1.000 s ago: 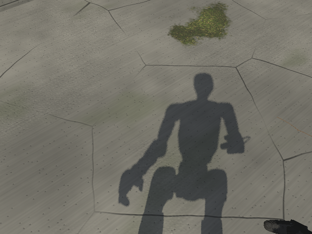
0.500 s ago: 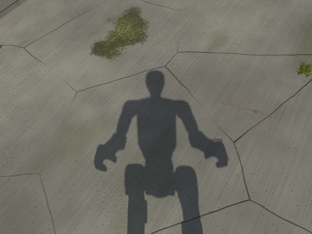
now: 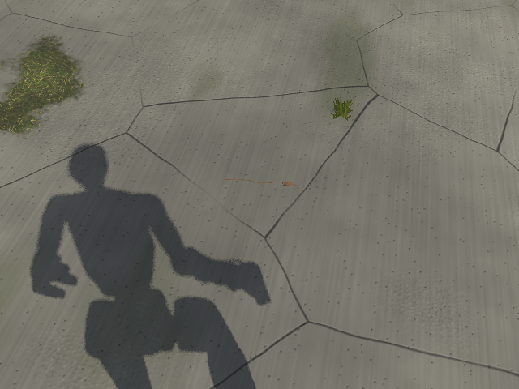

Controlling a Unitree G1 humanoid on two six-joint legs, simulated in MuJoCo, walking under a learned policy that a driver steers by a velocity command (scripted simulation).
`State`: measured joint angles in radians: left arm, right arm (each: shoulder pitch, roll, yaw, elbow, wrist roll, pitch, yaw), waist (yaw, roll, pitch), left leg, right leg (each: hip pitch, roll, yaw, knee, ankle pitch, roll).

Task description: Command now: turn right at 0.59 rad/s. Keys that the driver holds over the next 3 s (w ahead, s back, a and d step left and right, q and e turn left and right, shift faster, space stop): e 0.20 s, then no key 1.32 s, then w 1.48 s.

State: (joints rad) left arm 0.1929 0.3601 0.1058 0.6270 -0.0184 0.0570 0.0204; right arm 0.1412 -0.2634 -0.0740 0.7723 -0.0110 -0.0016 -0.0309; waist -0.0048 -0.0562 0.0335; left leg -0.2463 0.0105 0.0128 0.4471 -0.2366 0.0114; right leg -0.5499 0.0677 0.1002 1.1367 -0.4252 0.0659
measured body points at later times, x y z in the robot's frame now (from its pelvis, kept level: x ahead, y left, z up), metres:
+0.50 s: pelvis -0.01 -0.06 +0.00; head +0.02 -0.09 +0.45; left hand +0.22 +0.16 -0.07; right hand +0.05 -0.37 -0.12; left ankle +0.01 +0.10 -0.68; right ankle -0.02 -0.15 -0.74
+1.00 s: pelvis +0.00 -0.04 -0.01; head +0.01 -0.04 +0.44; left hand +0.18 +0.19 -0.12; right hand +0.06 -0.32 -0.13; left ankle +0.02 +0.09 -0.74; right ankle -0.02 -0.15 -0.74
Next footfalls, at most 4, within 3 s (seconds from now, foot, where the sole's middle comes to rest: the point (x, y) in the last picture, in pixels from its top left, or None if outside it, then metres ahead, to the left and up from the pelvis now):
0.26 right None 0.02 -0.16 -0.78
0.64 left None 0.06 0.08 -0.78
2.22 left None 0.45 -0.01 -0.78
2.78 right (362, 304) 0.70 -0.31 -0.78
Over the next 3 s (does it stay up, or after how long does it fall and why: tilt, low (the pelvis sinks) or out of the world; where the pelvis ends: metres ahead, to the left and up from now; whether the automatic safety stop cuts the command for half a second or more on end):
stays up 0.66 -0.21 0.01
